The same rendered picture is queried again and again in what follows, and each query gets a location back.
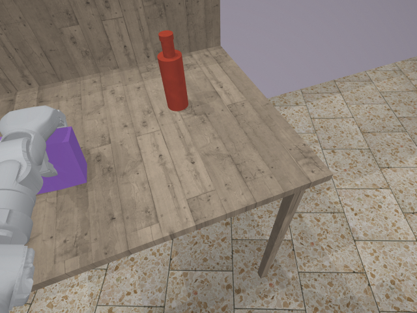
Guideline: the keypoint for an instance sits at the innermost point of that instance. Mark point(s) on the table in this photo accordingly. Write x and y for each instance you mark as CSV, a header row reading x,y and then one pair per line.
x,y
153,174

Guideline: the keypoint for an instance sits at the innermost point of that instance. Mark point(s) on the left robot upper arm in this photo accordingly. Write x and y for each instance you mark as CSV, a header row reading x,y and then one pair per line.
x,y
16,275

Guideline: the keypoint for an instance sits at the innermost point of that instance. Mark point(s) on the robot left hand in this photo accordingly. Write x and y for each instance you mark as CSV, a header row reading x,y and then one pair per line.
x,y
43,120

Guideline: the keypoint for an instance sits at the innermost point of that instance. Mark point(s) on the left robot forearm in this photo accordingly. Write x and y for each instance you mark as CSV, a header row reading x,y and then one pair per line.
x,y
21,156

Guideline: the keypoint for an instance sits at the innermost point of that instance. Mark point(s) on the sponge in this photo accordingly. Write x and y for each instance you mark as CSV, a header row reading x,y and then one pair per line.
x,y
65,154

